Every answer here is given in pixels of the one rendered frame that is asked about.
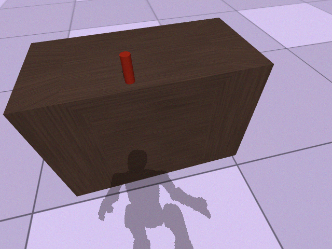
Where can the can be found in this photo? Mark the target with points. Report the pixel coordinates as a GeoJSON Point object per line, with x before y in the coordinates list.
{"type": "Point", "coordinates": [127, 67]}

